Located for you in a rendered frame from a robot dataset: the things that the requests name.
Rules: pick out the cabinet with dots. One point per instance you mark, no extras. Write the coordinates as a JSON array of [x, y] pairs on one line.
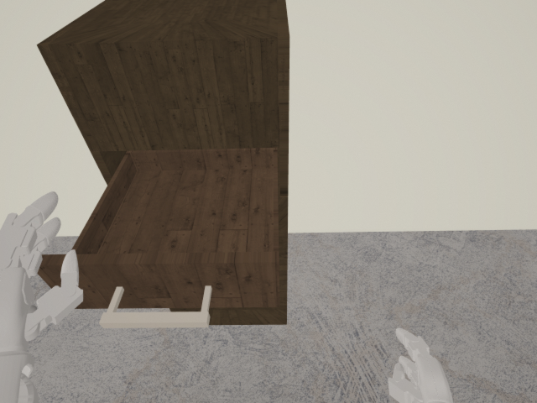
[[181, 74]]

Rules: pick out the left robot forearm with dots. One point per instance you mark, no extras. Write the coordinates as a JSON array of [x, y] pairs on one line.
[[15, 385]]

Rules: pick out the drawer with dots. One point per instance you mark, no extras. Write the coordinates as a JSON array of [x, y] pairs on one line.
[[171, 222]]

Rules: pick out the left robot hand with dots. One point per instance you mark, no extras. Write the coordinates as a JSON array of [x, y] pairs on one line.
[[23, 239]]

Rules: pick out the right robot hand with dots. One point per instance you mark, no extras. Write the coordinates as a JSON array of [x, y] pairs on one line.
[[428, 380]]

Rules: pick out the handle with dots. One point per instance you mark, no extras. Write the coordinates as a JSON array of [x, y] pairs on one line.
[[113, 319]]

